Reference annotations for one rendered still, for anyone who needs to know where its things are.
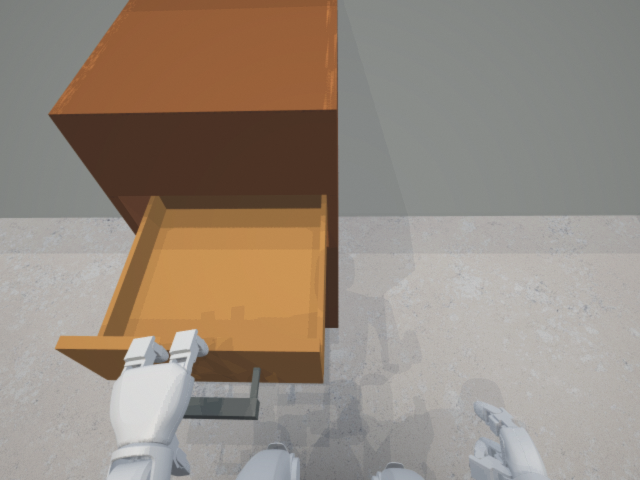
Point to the cabinet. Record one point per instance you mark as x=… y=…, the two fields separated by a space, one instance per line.
x=212 y=97

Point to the robot left forearm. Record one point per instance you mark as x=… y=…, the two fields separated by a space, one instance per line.
x=141 y=461

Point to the robot shin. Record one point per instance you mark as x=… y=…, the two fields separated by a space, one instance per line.
x=277 y=446
x=394 y=465

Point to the robot right shin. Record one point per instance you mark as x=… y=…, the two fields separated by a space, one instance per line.
x=394 y=465

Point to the robot left hand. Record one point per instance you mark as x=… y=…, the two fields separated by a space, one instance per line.
x=148 y=401

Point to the robot left shin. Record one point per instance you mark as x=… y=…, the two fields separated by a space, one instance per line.
x=277 y=446

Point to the handle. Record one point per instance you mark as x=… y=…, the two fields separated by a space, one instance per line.
x=227 y=408

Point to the robot right hand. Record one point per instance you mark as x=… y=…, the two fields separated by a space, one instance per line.
x=515 y=455

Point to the drawer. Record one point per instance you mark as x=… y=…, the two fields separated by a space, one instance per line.
x=247 y=271

